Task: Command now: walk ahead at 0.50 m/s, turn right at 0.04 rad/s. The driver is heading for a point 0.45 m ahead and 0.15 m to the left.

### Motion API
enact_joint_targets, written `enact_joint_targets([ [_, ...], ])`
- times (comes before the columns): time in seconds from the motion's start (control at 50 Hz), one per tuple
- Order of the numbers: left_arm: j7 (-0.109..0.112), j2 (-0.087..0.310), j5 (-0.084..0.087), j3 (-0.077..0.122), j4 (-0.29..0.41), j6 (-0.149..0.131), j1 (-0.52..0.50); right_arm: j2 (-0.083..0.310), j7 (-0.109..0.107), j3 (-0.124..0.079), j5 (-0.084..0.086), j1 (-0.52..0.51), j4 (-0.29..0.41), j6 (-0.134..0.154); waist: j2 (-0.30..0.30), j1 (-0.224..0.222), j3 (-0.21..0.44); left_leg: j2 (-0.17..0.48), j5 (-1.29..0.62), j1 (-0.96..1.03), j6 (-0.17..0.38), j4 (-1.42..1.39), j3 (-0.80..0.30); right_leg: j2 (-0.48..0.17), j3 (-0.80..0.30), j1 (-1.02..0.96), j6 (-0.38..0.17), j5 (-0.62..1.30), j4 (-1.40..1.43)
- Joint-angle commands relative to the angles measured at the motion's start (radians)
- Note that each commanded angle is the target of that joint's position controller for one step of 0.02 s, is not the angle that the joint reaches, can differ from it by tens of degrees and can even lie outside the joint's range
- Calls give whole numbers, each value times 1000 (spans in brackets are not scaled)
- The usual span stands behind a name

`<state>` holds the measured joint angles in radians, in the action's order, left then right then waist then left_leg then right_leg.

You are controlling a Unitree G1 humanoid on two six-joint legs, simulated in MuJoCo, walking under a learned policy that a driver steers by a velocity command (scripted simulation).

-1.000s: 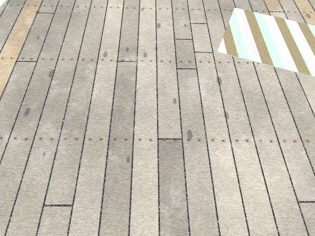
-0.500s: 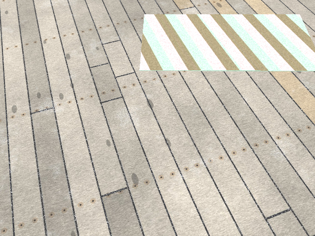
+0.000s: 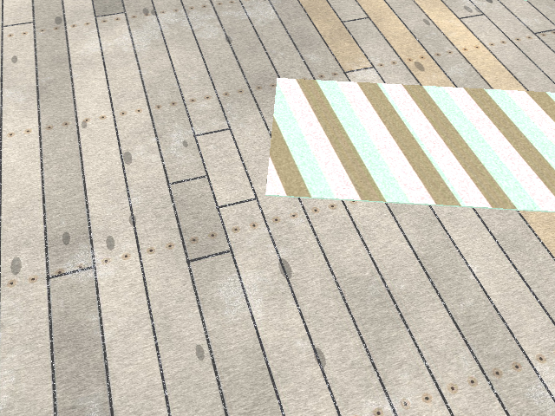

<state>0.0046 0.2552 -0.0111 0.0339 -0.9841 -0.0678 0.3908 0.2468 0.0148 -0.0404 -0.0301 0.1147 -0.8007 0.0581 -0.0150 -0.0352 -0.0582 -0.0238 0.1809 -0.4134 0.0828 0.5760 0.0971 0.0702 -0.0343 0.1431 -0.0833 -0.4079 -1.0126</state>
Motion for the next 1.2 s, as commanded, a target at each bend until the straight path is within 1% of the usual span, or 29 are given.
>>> enact_joint_targets([
  [0.02, -6, 99, -5, 20, 83, -23, -34, 105, -1, -35, 11, 173, -27, 5, 17, 66, 64, 338, -3, 388, 183, -342, -473, -97, -50, 452, -16, 78, -254],
  [0.04, -13, 83, -16, 19, 92, -11, -58, 76, -3, -24, 13, 156, -45, 11, 28, 37, 34, 274, -15, 310, 135, -378, -388, -128, -43, 411, -11, 106, -187],
  [0.06, -20, 69, -25, 14, 79, 5, -14, 77, -6, -21, 13, 152, -54, 17, 84, 14, 41, 266, -65, 266, 134, -395, -344, -134, -31, 359, 3, 118, -160],
  [0.1, -28, 56, -30, 12, 75, 21, -27, 64, -1, -17, 17, 206, -88, 36, 70, 10, 21, 235, -224, 241, 129, -408, -274, -141, -12, 356, 18, 138, -132],
  [0.12, -32, 45, -28, 9, 84, 25, -42, 97, -2, -25, 21, 211, -96, 40, 84, 0, 33, 238, -186, 252, 137, -428, -258, -149, 5, 379, 30, 159, -97],
  [0.2, -39, 43, -27, 1, 144, 29, -234, 94, -2, -23, 26, 275, -133, 41, 58, 36, -28, 204, -235, 291, 131, -473, -185, -185, 48, 501, 69, 299, 98],
  [0.26, -41, 24, -19, -11, 182, 22, -356, 93, -4, -20, 27, 322, -156, 39, 69, 73, -37, 177, -285, 295, 112, -462, -162, -161, 83, 451, 83, 390, 290],
  [0.34, -34, 33, -15, -12, 212, 14, -435, 111, -13, -23, 20, 372, -177, 30, 78, 96, -24, 205, -403, 398, 115, -383, -204, -123, 84, 429, 81, 389, 405],
  [0.4, -26, 65, -12, -1, 217, -2, -396, 136, -22, -32, 11, 337, -171, 22, 96, 58, -4, 228, -494, 431, 97, -293, -247, -99, 66, 328, 55, 288, 472],
  [0.44, -9, 109, -22, 22, 150, -23, -172, 137, -19, -34, 17, 303, -164, 20, 52, -43, 106, 168, -569, 371, 64, -43, -211, -73, 69, 25, 15, 280, 581],
  [0.46, 7, 183, -47, 43, 124, -34, 1, 101, -15, -25, 28, 286, -130, 24, -35, -107, 240, 106, -347, 207, 42, 220, -167, -254, -110, -229, -35, 189, 599],
  [0.48, 10, 289, -56, 73, 126, -22, 43, -23, -16, 0, 64, 399, -94, 19, -269, -59, 381, -51, 287, -136, 0, 542, -67, -534, -519, -498, -150, 95, 677],
  [0.5, 7, 204, -34, 60, 142, -6, -15, 100, -26, -29, 36, 360, -117, 5, -126, -53, 327, -4, 336, -219, 17, 651, -143, -515, -591, -402, -150, -6, 735],
  [0.52, 5, 128, -26, 39, 155, -6, -103, 107, -20, -38, 28, 303, -110, 1, -58, -19, 179, 43, 245, -235, 22, 655, -161, -469, -434, -265, -123, -2, 756],
  [0.56, 5, 56, -19, 19, 147, -21, -162, 61, -11, -36, 15, 262, -111, -7, -55, 21, 57, 82, 167, -168, -1, 590, -154, -385, -199, -78, -91, 422, 780],
  [0.62, 4, 49, -7, 15, 110, -48, -125, 22, -7, -35, -2, 308, -121, -40, -70, 72, 73, 60, 171, -76, -41, 552, -137, -355, -37, 1, -104, 889, 746],
  [0.72, 3, 67, -6, 14, 80, -42, -135, -5, 2, -16, 1, 170, -82, -51, -108, 72, 68, 44, -4, -27, -66, 238, -84, -282, 126, 41, -82, 934, 749],
  [0.78, 2, 84, -4, 18, 47, -31, -89, 4, -4, -5, 3, 104, -72, -50, -109, 42, 92, 30, -64, 46, -60, 108, -51, -289, 125, 8, -84, 932, 724],
  [0.84, 8, 92, 0, 22, 24, -15, -81, 23, -14, -5, 1, 101, -79, -38, -100, 45, 86, 33, -52, 100, -32, 0, -59, -311, 88, -23, -71, 834, 657],
  [0.88, 13, 76, 0, 19, 7, -1, -62, 49, -21, -9, -12, 162, -110, -14, -12, 71, 103, 56, -244, 251, -11, -188, -92, -257, 96, 8, -15, 626, 531],
  [0.9, 16, 46, -7, 10, 17, 2, -15, 124, -28, -23, -20, 214, -117, 2, 102, 62, 169, 216, -615, 390, 8, -162, -229, -204, 133, 82, 24, 357, 415],
  [0.92, 19, -44, 18, -11, -15, 22, 111, 140, -35, -22, -1, 210, -118, -7, 261, 31, 252, 385, -847, 456, 171, -156, -396, -92, 141, 137, 53, -102, 294],
  [0.94, 26, 18, 17, 2, -29, 49, 63, 90, -37, -11, 22, 221, -128, -17, 192, 70, 239, 390, -668, 423, 223, -206, -438, -78, 75, 175, 55, -247, 221],
  [0.96, 26, 38, 8, 12, -13, 62, -4, 84, -41, -6, 20, 182, -129, -23, 164, 62, 155, 357, -512, 354, 213, -254, -420, -75, 51, 213, 59, -247, 182],
  [1.0, 24, 20, -6, 12, -14, 80, -66, 55, -55, 8, 12, 93, -120, -35, 115, 25, 93, 288, -281, 244, 139, -328, -353, -101, 17, 183, 66, -137, 223],
  [1.08, 31, -29, -5, -1, -75, 92, -8, 36, -56, 17, 14, 52, -144, -35, 119, -1, 96, 215, -190, 186, 92, -329, -259, -82, 39, 65, 88, -17, 366],
  [1.14, 37, -29, -6, -5, -105, 91, 3, 55, -51, 9, 25, 46, -167, -48, 100, -12, 73, 183, 68, 116, 44, -325, -250, -82, 53, -40, 82, 191, 585],
  [1.18, 37, 5, -23, -7, -92, 79, -26, 44, -44, 6, 28, 76, -182, -57, 69, 19, 23, 152, 239, 50, -23, -338, -258, -166, -42, -52, 63, 189, 674],
  [1.2, 34, 26, -9, -3, -99, 77, -56, 26, -40, 4, 35, 86, -186, -63, -28, 47, -43, 100, 183, 103, -35, -340, -206, -164, -59, 99, 49, 80, 684],
])
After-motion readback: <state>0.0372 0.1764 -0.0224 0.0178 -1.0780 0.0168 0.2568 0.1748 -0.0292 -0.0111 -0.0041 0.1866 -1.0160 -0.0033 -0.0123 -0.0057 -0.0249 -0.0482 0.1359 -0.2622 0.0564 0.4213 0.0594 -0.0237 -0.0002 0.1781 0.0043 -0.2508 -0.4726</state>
